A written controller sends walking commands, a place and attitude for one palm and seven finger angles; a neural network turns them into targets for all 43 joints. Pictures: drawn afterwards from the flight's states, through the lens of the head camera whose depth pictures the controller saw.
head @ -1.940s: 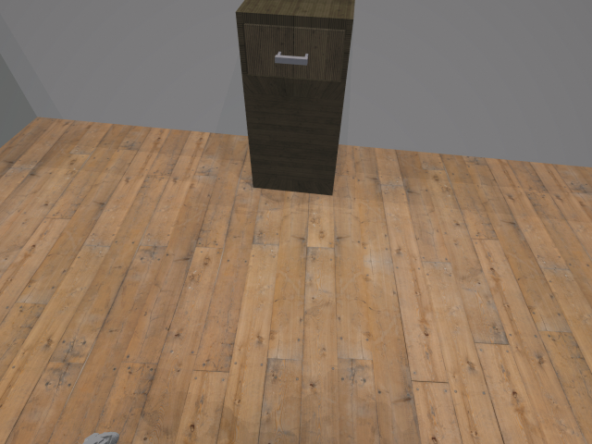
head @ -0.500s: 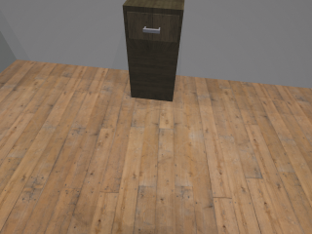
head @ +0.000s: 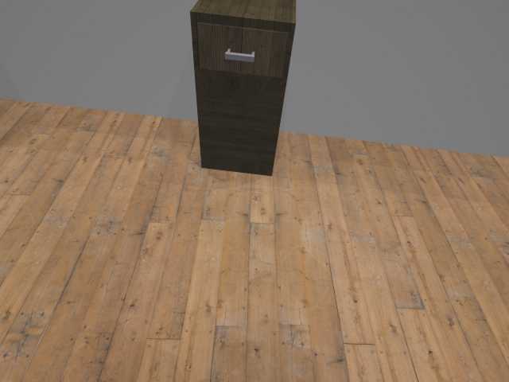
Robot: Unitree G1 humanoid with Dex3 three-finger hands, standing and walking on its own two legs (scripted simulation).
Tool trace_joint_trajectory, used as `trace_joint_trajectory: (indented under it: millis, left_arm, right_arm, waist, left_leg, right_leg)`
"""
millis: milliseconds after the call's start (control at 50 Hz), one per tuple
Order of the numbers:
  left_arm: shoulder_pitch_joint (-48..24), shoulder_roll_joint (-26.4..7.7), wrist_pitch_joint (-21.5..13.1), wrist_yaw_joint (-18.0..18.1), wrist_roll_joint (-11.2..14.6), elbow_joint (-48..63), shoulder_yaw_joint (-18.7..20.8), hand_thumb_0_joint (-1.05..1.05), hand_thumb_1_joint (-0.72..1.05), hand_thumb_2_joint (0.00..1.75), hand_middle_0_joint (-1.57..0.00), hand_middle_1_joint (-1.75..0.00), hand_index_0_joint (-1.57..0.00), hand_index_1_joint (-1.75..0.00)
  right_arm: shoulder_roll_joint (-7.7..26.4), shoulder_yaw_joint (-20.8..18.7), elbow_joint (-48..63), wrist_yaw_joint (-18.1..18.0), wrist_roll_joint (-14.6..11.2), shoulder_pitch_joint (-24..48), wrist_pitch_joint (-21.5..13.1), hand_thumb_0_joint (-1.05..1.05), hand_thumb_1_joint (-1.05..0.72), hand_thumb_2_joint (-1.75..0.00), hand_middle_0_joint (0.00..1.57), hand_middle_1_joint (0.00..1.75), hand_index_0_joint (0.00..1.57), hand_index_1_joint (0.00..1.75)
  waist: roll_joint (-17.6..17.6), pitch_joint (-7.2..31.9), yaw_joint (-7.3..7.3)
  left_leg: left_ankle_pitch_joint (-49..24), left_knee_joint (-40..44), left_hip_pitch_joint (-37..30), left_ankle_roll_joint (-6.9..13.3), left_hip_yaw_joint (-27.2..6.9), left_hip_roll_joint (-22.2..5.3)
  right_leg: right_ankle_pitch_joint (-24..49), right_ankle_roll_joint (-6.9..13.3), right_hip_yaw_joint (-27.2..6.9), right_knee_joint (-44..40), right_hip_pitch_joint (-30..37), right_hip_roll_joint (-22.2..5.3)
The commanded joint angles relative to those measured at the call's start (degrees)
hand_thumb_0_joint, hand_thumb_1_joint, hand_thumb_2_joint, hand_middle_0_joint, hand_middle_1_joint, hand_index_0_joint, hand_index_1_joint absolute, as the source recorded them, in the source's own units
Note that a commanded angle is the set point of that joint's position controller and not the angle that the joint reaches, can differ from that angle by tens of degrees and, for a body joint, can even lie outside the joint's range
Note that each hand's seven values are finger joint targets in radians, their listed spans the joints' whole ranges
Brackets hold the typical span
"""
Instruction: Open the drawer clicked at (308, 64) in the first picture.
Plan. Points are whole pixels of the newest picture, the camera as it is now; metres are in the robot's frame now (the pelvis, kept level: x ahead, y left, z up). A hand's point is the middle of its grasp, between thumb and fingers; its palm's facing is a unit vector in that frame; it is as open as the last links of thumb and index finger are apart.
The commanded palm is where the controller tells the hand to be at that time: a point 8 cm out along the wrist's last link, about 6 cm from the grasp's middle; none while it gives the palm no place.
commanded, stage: walk to a spot facing it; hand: left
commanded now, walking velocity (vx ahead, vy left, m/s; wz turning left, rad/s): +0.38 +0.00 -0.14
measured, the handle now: (240, 54) +1.30 +0.14 -0.06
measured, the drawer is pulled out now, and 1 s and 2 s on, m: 0.00 0.00 0.00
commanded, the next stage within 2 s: take the last steps up to it in 0.88 s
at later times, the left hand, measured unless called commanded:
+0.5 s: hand (189, 307) +0.30 +0.15 -0.17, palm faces -0.06 -0.98 -0.20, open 7.3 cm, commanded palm none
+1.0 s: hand (174, 264) +0.39 +0.20 -0.17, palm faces -0.07 -0.99 -0.14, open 7.3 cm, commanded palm none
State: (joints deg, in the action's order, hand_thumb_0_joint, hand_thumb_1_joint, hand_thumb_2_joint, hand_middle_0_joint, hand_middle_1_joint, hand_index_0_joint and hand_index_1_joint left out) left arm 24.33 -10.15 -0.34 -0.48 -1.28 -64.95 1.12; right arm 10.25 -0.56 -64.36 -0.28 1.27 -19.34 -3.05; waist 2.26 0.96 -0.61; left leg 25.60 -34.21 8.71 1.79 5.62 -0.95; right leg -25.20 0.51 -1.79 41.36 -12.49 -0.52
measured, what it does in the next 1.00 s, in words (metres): walks ahead: right foot, then left foot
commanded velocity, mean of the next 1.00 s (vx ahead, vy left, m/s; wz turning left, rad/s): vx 0.33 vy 0.00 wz -0.16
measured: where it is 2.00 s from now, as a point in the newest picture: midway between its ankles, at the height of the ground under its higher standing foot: (262, 266)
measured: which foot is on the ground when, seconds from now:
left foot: down 0.00-0.36, up 0.38-0.78, down 0.80-1.00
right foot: up 0.00-0.34, down 0.36-0.82, up 0.84-1.00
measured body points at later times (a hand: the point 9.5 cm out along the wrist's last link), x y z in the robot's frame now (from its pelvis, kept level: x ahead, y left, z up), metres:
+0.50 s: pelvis +0.20 -0.03 +0.00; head +0.22 -0.03 +0.45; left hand +0.30 +0.20 -0.15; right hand +0.12 -0.25 -0.16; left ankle +0.14 +0.10 -0.63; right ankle +0.26 -0.10 -0.73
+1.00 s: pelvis +0.41 +0.02 +0.02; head +0.42 +0.05 +0.47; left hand +0.40 +0.25 -0.15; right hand +0.44 -0.22 -0.12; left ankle +0.43 +0.11 -0.73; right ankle +0.37 -0.11 -0.63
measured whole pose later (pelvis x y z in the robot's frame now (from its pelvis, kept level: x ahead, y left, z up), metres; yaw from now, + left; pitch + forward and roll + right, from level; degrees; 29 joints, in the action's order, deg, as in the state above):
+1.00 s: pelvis +0.41 +0.02 +0.02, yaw -9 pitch -1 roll -1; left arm 21.2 -9.9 -0.1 -0.6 -1.9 -63.7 4.0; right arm 8.0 -3.2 -58.2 -2.2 1.0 -12.6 -5.7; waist 2.6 -2.0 -1.6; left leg 13.9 -25.8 10.8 2.3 14.3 -4.3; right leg -17.5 0.3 3.2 67.6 -28.7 -4.4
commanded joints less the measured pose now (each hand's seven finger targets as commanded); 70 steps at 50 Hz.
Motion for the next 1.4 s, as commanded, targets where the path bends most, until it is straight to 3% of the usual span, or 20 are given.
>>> trace_joint_trajectory:
  millis: [0,180,280,300,320,340,460,700,760,800,820,860,980,1140,1220,1240,1260,1280,1320,1380]
  left_arm:
    - [-13.4,-4.7,-2.7,0.6,0.0,8.4,1.8,0.00,0.90,0.90,-0.20,-0.30,-0.20,-0.30]
    - [-18.9,0.4,-1.0,-1.6,0.4,10.7,1.1,0.00,0.90,0.90,-0.20,-0.30,-0.20,-0.30]
    - [-2.4,-4.1,-1.7,-0.5,-0.4,5.9,2.8,0.00,0.90,0.90,-0.20,-0.30,-0.20,-0.30]
    - [4.8,-6.8,-2.4,-0.1,-0.8,3.9,3.6,0.00,0.90,0.90,-0.20,-0.30,-0.20,-0.30]
    - [9.5,-12.3,-2.9,0.6,-0.8,3.1,4.8,0.00,0.90,0.90,-0.20,-0.30,-0.20,-0.30]
    - [8.7,-14.8,-2.7,0.9,0.6,3.3,5.3,0.00,0.90,0.90,-0.20,-0.30,-0.20,-0.30]
    - [-8.9,-5.7,-3.7,1.7,-0.3,7.0,2.6,0.00,0.90,0.90,-0.20,-0.30,-0.20,-0.30]
    - [0.0,-7.2,-4.1,0.7,-0.3,4.1,2.9,0.00,0.90,0.90,-0.20,-0.30,-0.20,-0.30]
    - [0.0,-6.1,-3.6,0.8,0.2,3.7,3.0,0.00,0.90,0.90,-0.20,-0.30,-0.20,-0.30]
    - [-0.3,-1.7,-4.1,0.2,0.6,6.4,2.1,0.00,0.90,0.90,-0.20,-0.30,-0.20,-0.30]
    - [-3.3,-3.8,-3.6,0.8,-0.1,6.4,2.5,0.00,0.90,0.90,-0.20,-0.30,-0.20,-0.30]
    - [-5.9,-2.6,-3.1,0.1,-0.1,5.9,2.8,0.00,0.90,0.90,-0.20,-0.30,-0.20,-0.30]
    - [-2.6,1.2,0.1,-0.3,-0.6,5.5,3.1,0.00,0.90,0.90,-0.20,-0.30,-0.20,-0.30]
    - [-14.6,0.1,-0.6,-0.4,-0.4,8.5,2.3,0.00,0.90,0.90,-0.20,-0.30,-0.20,-0.30]
    - [-6.9,-2.6,-1.9,-0.3,-0.7,6.0,3.0,0.00,0.90,0.90,-0.20,-0.30,-0.20,-0.30]
    - [-0.4,-7.1,-2.7,0.2,-0.9,3.9,3.8,0.00,0.90,0.90,-0.20,-0.30,-0.20,-0.30]
    - [6.7,-13.4,-3.1,0.8,-0.5,2.2,5.3,0.00,0.90,0.90,-0.20,-0.30,-0.20,-0.30]
    - [7.2,-14.1,-3.0,1.1,0.4,2.2,5.1,0.00,0.90,0.90,-0.20,-0.30,-0.20,-0.30]
    - [-2.4,-8.9,-2.9,1.6,0.3,4.5,3.9,0.00,0.90,0.90,-0.20,-0.30,-0.20,-0.30]
    - [-6.8,-3.3,-3.7,1.9,-0.2,5.5,2.3,0.00,0.90,0.90,-0.20,-0.30,-0.20,-0.30]
  right_arm:
    - [7.6,-1.5,-3.5,-2.2,0.3,-19.1,-1.5,0.00,-0.90,-0.90,0.20,0.30,0.20,0.30]
    - [3.1,-0.7,-3.8,-2.9,-0.4,-15.1,-3.0,0.00,-0.90,-0.90,0.20,0.30,0.20,0.30]
    - [6.8,-2.3,-3.9,-2.6,-0.7,-11.4,-2.2,0.00,-0.90,-0.90,0.20,0.30,0.20,0.30]
    - [5.7,-2.2,-3.4,-2.1,-1.0,-10.6,-2.1,0.00,-0.90,-0.90,0.20,0.30,0.20,0.30]
    - [1.7,-1.7,-2.2,-1.4,-1.8,-13.0,-2.2,0.00,-0.90,-0.90,0.20,0.30,0.20,0.30]
    - [0.6,-1.9,0.0,-1.3,-1.9,-11.6,-2.0,0.00,-0.90,-0.90,0.20,0.30,0.20,0.30]
    - [-1.5,-2.4,1.1,-0.1,0.5,-8.7,1.6,0.00,-0.90,-0.90,0.20,0.30,0.20,0.30]
    - [0.9,-2.8,10.2,2.0,0.0,11.7,0.0,0.00,-0.90,-0.90,0.20,0.30,0.20,0.30]
    - [3.6,-3.3,7.0,0.9,0.2,2.6,-1.1,0.00,-0.90,-0.90,0.20,0.30,0.20,0.30]
    - [14.0,-5.5,3.7,-0.2,0.8,-12.1,-1.2,0.00,-0.90,-0.90,0.20,0.30,0.20,0.30]
    - [11.7,-4.8,3.0,-0.7,0.5,-11.2,-0.9,0.00,-0.90,-0.90,0.20,0.30,0.20,0.30]
    - [7.0,-3.4,5.0,-0.9,0.3,-4.1,-1.2,0.00,-0.90,-0.90,0.20,0.30,0.20,0.30]
    - [3.2,-2.6,5.0,-1.7,0.0,-1.2,-2.4,0.00,-0.90,-0.90,0.20,0.30,0.20,0.30]
    - [4.5,-3.2,0.8,-1.0,0.5,-7.3,-0.8,0.00,-0.90,-0.90,0.20,0.30,0.20,0.30]
    - [4.6,-3.1,0.1,-0.9,0.2,-6.0,-0.2,0.00,-0.90,-0.90,0.20,0.30,0.20,0.30]
    - [2.7,-2.8,0.5,-0.3,-0.5,-6.3,-0.4,0.00,-0.90,-0.90,0.20,0.30,0.20,0.30]
    - [-0.8,-1.9,2.7,-0.1,-0.9,-6.1,-0.5,0.00,-0.90,-0.90,0.20,0.30,0.20,0.30]
    - [2.2,-2.4,3.7,-0.2,-0.7,-3.2,0.3,0.00,-0.90,-0.90,0.20,0.30,0.20,0.30]
    - [1.2,-3.2,3.9,0.0,-0.2,0.3,0.8,0.00,-0.90,-0.90,0.20,0.30,0.20,0.30]
    - [-1.7,-3.0,2.0,0.5,0.3,-4.3,2.0,0.00,-0.90,-0.90,0.20,0.30,0.20,0.30]
  waist:
    - [-6.4,-10.6,6.90]
    - [-10.7,-12.7,2.06]
    - [-9.8,-2.8,-6.12]
    - [-6.6,0.1,-9.43]
    - [5.0,5.8,-9.72]
    - [5.7,6.7,-7.00]
    - [-1.4,-4.6,3.28]
    - [1.9,-8.5,-1.33]
    - [-3.5,-3.5,3.12]
    - [-21.3,4.7,7.21]
    - [-17.3,3.8,7.75]
    - [-7.2,-3.8,4.48]
    - [-8.4,-4.0,-0.09]
    - [-10.0,-7.0,2.99]
    - [-5.6,-2.4,-2.22]
    - [2.6,1.9,-5.21]
    - [16.3,5.1,-6.64]
    - [12.3,5.6,-7.20]
    - [5.7,-4.0,-3.58]
    - [4.0,-6.5,1.18]
  left_leg:
    - [-46.3,15.6,-18.4,9.3,-21.5,-22.4]
    - [-47.3,24.2,-8.3,3.9,-0.2,-11.4]
    - [-63.6,0.4,-7.0,3.4,2.8,-12.7]
    - [-52.9,-13.2,1.8,2.0,2.9,-10.9]
    - [-14.6,-35.0,15.6,0.3,3.0,-3.6]
    - [5.2,-50.5,22.8,0.8,-2.2,-0.1]
    - [-6.6,-36.9,18.2,-1.3,-5.1,-9.6]
    - [-12.0,-3.9,17.5,-2.4,0.9,-6.0]
    - [-13.5,7.1,-2.7,-1.5,2.5,-4.1]
    - [-17.1,17.5,-21.8,7.9,-25.7,-27.7]
    - [-13.4,19.7,-17.1,7.8,-25.4,-27.6]
    - [-14.6,21.2,-6.8,6.8,-17.2,-24.9]
    - [-36.1,20.9,-1.1,5.0,1.9,-18.6]
    - [-28.0,20.4,-3.5,6.1,0.1,-17.9]
    - [-25.8,6.5,0.6,3.2,1.9,-13.9]
    - [-19.8,-6.3,10.6,1.0,4.5,-10.4]
    - [6.5,-24.0,25.2,-1.6,6.4,-2.7]
    - [9.3,-33.0,26.9,-1.0,-1.4,-3.7]
    - [-0.9,-38.6,29.5,-0.8,-4.9,-7.4]
    - [-8.6,-31.2,23.0,-2.2,-3.4,-8.3]
  right_leg:
    - [-1.9,2.2,1.0,28.1,-33.8,-2.7]
    - [16.3,2.0,11.6,3.1,-20.9,-1.4]
    - [16.1,6.2,12.2,-5.0,4.4,3.1]
    - [17.5,7.8,8.4,-8.8,16.1,0.1]
    - [13.8,14.0,-14.6,-14.1,25.3,-16.2]
    - [11.0,18.7,-32.7,-24.6,22.7,-26.2]
    - [1.6,10.7,-7.8,-31.1,-11.9,-16.6]
    - [10.8,9.3,-4.0,-29.6,0.9,-14.1]
    - [22.1,6.3,0.9,-14.2,-2.9,-9.5]
    - [-6.8,1.1,8.8,18.6,-22.8,0.7]
    - [-6.5,1.8,3.3,26.8,-24.3,-1.3]
    - [2.0,1.6,1.8,31.0,-26.0,-5.3]
    - [11.0,-1.3,3.8,24.0,-21.9,-6.1]
    - [10.9,-1.0,9.2,-0.8,-15.5,-5.1]
    - [14.4,0.4,11.8,-13.9,3.3,-2.2]
    - [12.8,2.9,2.9,-16.8,16.8,-10.1]
    - [17.1,8.8,-17.0,-22.8,26.0,-25.1]
    - [11.7,11.2,-20.8,-27.2,20.9,-27.5]
    - [-0.5,9.6,-15.2,-30.7,7.7,-24.9]
    - [10.4,6.0,0.5,-31.7,-1.6,-18.7]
